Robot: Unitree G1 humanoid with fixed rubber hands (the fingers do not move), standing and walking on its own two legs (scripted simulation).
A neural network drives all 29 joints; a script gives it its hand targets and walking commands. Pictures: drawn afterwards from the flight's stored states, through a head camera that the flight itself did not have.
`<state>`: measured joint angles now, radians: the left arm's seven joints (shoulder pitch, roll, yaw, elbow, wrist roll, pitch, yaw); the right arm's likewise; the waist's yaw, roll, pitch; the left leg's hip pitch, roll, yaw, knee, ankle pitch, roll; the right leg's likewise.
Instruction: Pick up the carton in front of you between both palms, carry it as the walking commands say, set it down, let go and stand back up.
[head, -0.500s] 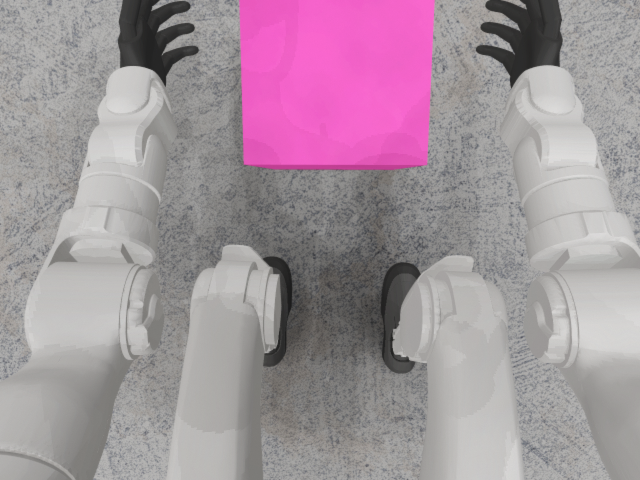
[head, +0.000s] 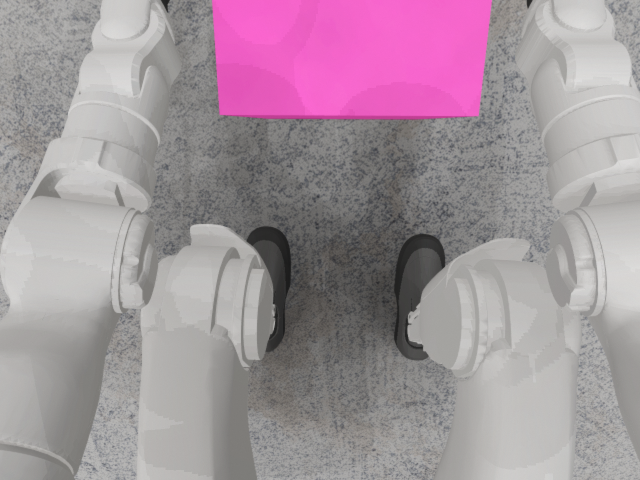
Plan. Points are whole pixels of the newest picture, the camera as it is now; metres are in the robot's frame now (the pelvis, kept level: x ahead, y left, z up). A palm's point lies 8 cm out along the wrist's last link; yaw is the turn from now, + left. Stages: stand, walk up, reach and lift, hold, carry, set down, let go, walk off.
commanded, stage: reach and lift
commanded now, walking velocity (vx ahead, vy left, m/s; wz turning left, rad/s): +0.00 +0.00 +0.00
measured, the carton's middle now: (345, 17) +0.52 +0.02 -0.24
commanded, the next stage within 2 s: none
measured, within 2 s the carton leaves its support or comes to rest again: leaves its support in 0.64 s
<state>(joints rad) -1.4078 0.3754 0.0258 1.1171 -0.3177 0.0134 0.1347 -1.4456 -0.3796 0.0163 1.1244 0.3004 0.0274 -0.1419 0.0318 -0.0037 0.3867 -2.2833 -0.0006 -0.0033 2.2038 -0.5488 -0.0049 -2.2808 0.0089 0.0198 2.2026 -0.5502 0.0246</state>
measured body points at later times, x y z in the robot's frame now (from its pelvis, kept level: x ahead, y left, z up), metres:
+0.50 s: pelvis -0.01 +0.00 +0.01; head +0.36 +0.01 +0.26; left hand +0.54 +0.17 -0.17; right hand +0.56 -0.13 -0.17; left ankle +0.12 +0.12 -0.33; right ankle +0.12 -0.12 -0.33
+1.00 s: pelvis +0.00 -0.01 +0.07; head +0.27 +0.01 +0.43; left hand +0.50 +0.18 -0.01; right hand +0.52 -0.13 -0.01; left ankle +0.12 +0.12 -0.33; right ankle +0.12 -0.13 -0.33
